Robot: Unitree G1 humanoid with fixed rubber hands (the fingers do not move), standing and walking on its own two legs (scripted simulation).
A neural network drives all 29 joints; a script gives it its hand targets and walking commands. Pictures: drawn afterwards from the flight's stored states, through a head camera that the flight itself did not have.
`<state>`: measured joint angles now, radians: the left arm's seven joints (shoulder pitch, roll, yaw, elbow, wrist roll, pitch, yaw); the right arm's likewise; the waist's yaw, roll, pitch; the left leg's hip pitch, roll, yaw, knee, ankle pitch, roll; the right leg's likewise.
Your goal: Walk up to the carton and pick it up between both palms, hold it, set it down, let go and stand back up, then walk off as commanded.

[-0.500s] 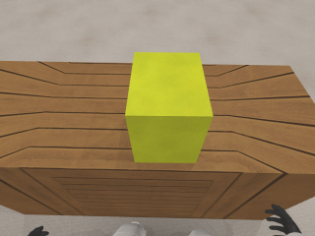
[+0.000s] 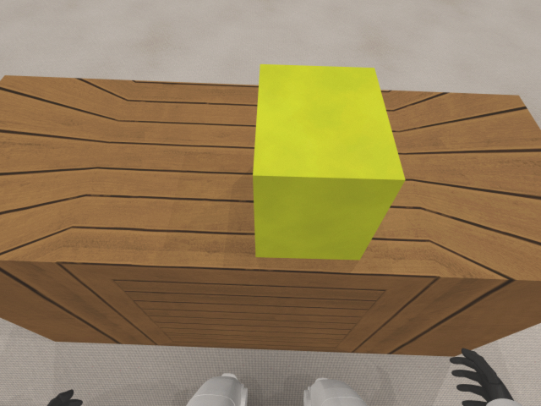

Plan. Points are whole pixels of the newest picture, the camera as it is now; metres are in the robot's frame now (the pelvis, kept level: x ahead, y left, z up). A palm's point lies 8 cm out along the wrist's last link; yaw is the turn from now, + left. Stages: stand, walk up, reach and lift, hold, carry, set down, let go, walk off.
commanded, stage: walk up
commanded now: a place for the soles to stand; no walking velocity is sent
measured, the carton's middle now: (312, 166) +0.47 -0.05 +0.04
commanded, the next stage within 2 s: reach and lift in 1.74 s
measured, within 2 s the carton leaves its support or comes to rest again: neither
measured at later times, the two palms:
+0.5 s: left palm out of the picture +0.05 +0.32 -0.09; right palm out of the picture +0.10 -0.32 -0.09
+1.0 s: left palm out of the picture +0.05 +0.32 -0.09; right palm out of the picture +0.10 -0.33 -0.09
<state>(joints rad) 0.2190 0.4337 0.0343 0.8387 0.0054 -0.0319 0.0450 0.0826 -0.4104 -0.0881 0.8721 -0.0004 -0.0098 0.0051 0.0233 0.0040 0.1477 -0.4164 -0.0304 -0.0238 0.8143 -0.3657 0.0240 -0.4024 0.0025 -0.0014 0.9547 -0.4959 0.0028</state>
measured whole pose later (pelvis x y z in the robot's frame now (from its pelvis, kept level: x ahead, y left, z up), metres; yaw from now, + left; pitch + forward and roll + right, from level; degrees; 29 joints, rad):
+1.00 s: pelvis -0.03 -0.01 +0.00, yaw -1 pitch -4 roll +0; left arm 0.21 0.43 0.03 0.84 0.01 -0.03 0.00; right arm 0.08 -0.41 -0.09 0.90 0.00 -0.03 0.01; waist 0.02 0.00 0.15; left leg -0.39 -0.02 -0.01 0.76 -0.31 0.02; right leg -0.35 0.01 -0.01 0.79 -0.39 -0.02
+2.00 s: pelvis -0.01 -0.01 +0.01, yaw -1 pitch -3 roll +0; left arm 0.07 0.39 0.03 0.56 0.01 0.31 0.03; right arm 0.05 -0.38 -0.12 1.03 -0.05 -0.27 0.05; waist 0.02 -0.01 0.11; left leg -0.34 -0.01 -0.01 0.73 -0.33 0.01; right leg -0.28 0.01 0.00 0.74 -0.40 -0.02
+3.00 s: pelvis +0.01 -0.02 +0.04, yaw -1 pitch -7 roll +1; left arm 0.28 0.27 0.02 0.19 -0.06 0.10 0.08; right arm 0.33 -0.24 -0.10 0.23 0.08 -0.08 0.06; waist 0.02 -0.04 0.07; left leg -0.05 -0.01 -0.01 0.32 -0.14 -0.01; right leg -0.03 0.01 0.00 0.41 -0.25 -0.03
